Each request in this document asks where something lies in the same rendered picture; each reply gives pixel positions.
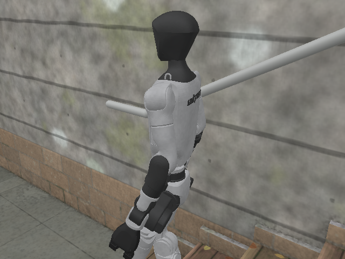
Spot stairs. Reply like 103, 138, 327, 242
146, 242, 345, 259

